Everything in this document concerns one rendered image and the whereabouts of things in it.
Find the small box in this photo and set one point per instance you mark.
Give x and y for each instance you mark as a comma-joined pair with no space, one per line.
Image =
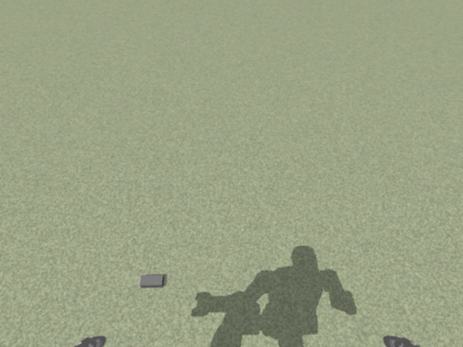
151,281

